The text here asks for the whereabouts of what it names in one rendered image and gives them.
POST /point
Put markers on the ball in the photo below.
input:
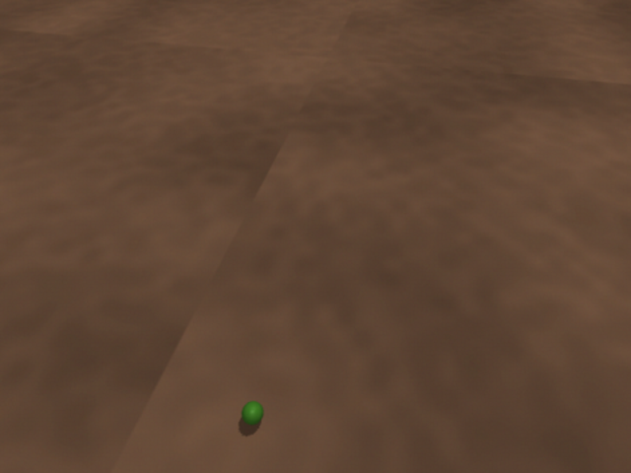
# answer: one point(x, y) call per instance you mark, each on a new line
point(252, 413)

